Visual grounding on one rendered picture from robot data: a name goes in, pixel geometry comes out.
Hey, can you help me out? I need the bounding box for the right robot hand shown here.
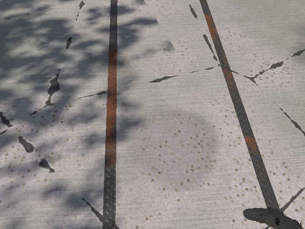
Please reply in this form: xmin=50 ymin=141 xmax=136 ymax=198
xmin=243 ymin=207 xmax=303 ymax=229

